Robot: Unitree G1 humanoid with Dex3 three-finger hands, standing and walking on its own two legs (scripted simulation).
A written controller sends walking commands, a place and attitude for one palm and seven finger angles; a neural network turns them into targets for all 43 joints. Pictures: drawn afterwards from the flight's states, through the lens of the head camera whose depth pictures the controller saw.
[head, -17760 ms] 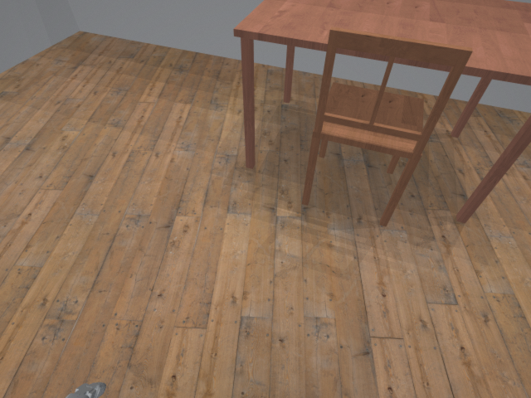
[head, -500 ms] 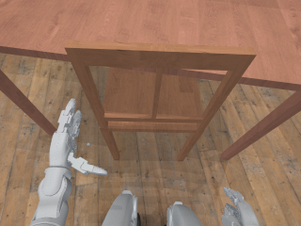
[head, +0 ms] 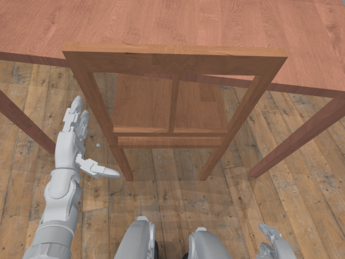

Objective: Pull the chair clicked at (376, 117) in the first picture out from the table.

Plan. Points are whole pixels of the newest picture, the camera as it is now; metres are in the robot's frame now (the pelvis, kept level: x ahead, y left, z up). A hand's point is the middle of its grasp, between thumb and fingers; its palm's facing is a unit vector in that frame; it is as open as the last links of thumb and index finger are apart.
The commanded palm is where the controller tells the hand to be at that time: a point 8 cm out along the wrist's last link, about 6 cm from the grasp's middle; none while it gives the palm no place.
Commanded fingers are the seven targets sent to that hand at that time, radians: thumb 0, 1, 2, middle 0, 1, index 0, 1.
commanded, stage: push the fingers through the gap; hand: left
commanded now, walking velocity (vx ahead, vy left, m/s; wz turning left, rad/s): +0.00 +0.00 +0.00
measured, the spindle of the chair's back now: (173, 106) +0.48 +0.02 +0.01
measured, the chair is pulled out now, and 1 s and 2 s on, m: -0.08 -0.08 -0.07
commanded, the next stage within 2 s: hook a spindle and tug to test in 1.16 s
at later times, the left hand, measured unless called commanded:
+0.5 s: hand (98, 129) +0.40 +0.19 +0.02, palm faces +0.08 -1.00 -0.04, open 16.9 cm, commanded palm +0.38 +0.24 +0.02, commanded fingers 0.00 -0.50 0.30 -0.06 -0.08 -0.06 -0.08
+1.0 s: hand (99, 118) +0.43 +0.20 +0.02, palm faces +0.08 -1.00 -0.03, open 16.9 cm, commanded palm +0.41 +0.23 +0.02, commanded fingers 0.00 -0.50 0.30 -0.06 -0.08 -0.06 -0.08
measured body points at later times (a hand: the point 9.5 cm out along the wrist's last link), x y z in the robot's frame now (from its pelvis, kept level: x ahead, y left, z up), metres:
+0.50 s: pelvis +0.00 +0.00 +0.00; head +0.12 +0.03 +0.43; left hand +0.39 +0.24 +0.02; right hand +0.11 -0.26 -0.11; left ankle +0.05 +0.07 -0.62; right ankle +0.00 -0.10 -0.62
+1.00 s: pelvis +0.00 +0.01 +0.00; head +0.13 +0.03 +0.43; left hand +0.42 +0.25 +0.02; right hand +0.07 -0.26 -0.12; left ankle +0.05 +0.07 -0.62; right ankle +0.00 -0.10 -0.62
